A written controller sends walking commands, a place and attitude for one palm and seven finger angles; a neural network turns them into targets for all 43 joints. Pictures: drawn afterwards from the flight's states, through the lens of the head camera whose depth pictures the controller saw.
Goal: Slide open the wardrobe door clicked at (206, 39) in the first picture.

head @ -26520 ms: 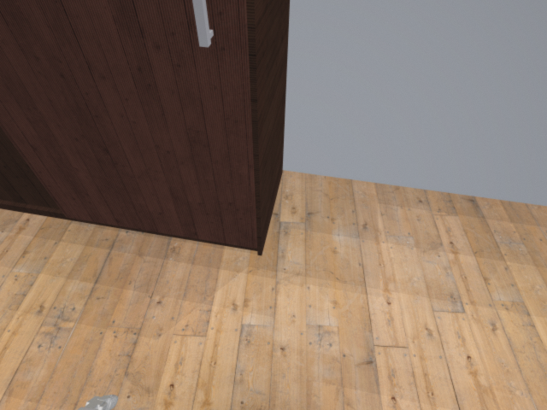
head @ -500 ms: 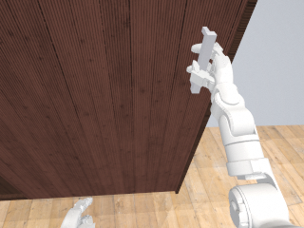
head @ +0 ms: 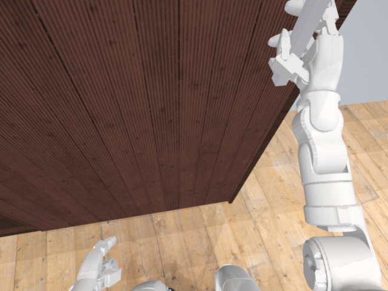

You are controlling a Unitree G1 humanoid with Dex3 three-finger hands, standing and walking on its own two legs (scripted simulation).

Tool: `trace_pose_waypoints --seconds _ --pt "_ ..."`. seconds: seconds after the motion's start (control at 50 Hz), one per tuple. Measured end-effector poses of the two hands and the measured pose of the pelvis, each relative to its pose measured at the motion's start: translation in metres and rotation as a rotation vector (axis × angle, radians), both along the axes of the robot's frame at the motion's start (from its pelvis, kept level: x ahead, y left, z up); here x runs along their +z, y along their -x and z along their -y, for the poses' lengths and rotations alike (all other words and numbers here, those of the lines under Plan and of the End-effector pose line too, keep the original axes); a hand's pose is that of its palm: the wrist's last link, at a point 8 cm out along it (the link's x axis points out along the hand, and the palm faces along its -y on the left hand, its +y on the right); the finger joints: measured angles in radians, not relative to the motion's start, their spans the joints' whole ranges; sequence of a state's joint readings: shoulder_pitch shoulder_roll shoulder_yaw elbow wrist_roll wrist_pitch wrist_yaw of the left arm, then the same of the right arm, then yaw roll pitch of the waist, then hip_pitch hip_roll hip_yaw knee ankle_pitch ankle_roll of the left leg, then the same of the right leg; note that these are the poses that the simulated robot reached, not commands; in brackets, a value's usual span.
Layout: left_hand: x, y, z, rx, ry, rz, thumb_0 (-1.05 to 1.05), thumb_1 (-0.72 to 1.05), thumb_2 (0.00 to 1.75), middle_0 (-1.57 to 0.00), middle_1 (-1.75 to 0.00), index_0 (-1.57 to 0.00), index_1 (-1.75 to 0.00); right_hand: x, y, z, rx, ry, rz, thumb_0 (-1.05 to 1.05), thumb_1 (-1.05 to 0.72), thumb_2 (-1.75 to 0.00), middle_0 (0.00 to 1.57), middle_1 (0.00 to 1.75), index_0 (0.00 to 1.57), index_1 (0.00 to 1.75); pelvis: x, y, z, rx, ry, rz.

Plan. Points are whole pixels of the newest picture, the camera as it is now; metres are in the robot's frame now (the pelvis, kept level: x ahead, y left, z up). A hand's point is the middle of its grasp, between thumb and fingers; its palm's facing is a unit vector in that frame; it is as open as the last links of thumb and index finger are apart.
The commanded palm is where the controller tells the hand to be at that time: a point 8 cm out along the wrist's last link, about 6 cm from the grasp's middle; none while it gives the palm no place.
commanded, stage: step sideways, sliding the door along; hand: right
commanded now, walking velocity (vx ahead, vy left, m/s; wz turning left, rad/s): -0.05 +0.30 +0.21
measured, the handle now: (293, 34) +0.47 -0.15 +0.24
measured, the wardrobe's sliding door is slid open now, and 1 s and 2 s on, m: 0.00 0.15 0.39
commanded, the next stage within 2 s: none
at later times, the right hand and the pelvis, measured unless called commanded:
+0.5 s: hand (262, 55) +0.44 -0.10 +0.23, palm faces +0.41 +0.91 -0.08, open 6.6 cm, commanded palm +0.39 -0.06 +0.22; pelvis +0.07 +0.14 -0.02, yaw -1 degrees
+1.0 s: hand (189, 63) +0.41 +0.01 +0.23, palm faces +0.18 +0.98 +0.05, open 6.8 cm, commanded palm +0.37 +0.05 +0.20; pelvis +0.09 +0.15 +0.02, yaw +6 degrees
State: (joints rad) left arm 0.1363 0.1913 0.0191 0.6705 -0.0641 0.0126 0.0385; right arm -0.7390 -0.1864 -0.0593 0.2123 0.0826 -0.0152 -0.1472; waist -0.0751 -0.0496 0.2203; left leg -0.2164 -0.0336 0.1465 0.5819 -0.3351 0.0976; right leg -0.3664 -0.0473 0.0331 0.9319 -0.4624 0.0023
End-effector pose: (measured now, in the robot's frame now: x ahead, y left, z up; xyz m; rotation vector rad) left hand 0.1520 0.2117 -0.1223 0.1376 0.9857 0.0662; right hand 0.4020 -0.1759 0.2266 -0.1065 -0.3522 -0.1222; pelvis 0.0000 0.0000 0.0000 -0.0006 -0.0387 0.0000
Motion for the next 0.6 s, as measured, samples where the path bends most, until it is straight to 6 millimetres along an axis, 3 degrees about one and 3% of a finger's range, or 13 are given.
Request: trace_pose_waypoints --seconds 0.12,0.2,0.38,0.5,0.6 --pt "0.014 -0.054 -0.021 -0.060 -0.062 0.086 0.01 0.91 0.90 -0.20 -0.30 -0.19 -0.29 -0.004 -0.002 -0.002 -0.002 0.010 0.062 -0.05 -0.73 -0.86 0.47 1.44 0.20 1.29 -0.003 -0.010 -0.011 -0.025 0.020 -0.021" --pt "0.022 -0.084 -0.023 -0.100 -0.026 0.135 0.01 0.91 0.90 -0.20 -0.30 -0.19 -0.29 -0.005 -0.003 -0.004 -0.004 0.005 0.078 -0.05 -0.73 -0.86 0.48 1.47 0.20 1.26 0.000 -0.012 -0.024 -0.025 0.006 0.007" --pt "0.035 -0.122 -0.036 -0.189 0.053 0.169 0.01 0.91 0.90 -0.20 -0.30 -0.20 -0.29 -0.005 0.000 -0.016 -0.094 0.012 0.079 -0.06 -0.71 -0.86 0.53 1.45 0.22 1.22 0.005 -0.043 -0.084 0.012 -0.064 0.043" --pt "0.012 -0.155 -0.072 -0.219 0.126 0.250 0.01 0.91 0.90 -0.20 -0.30 -0.20 -0.30 -0.006 0.002 -0.033 -0.277 0.023 0.102 -0.07 -0.69 -0.84 0.59 1.48 0.20 1.25 -0.019 -0.072 -0.137 -0.005 -0.042 0.087" --pt "0.006 -0.162 -0.117 -0.161 0.066 0.226 0.01 0.91 0.90 -0.20 -0.30 -0.21 -0.30 -0.005 0.006 -0.051 -0.358 0.023 0.086 -0.07 -0.69 -0.84 0.58 1.47 0.19 1.31 -0.007 -0.077 -0.145 -0.022 -0.003 0.057"
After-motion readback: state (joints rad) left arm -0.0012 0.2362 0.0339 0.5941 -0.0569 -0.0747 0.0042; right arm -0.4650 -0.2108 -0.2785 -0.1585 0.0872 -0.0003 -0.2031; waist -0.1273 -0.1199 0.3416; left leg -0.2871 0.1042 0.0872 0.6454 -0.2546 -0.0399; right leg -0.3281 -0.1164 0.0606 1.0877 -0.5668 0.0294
